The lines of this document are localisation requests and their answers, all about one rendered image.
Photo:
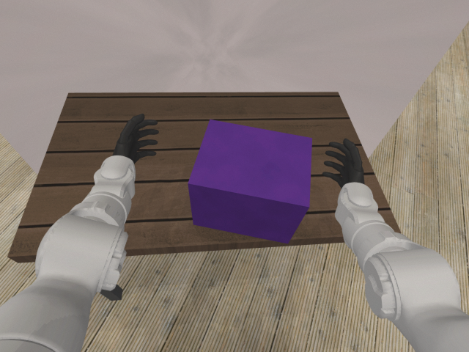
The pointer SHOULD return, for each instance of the carton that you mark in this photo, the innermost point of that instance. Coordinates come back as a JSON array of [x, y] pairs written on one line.
[[251, 181]]

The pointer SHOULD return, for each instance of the left robot forearm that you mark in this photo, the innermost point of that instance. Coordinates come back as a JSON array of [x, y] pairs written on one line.
[[109, 201]]

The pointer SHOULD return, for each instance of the robot right hand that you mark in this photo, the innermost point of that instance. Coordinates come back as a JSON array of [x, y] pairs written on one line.
[[352, 171]]

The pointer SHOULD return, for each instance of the robot left hand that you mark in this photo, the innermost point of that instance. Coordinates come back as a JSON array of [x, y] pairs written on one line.
[[128, 144]]

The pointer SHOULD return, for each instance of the table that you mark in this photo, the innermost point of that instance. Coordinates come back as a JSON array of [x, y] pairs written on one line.
[[160, 219]]

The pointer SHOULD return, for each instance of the robot left upper arm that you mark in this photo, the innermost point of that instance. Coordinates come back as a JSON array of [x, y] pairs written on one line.
[[83, 257]]

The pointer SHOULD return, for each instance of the robot right upper arm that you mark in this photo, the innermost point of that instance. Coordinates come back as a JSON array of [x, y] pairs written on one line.
[[416, 290]]

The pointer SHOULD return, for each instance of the right robot forearm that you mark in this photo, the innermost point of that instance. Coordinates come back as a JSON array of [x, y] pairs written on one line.
[[364, 229]]

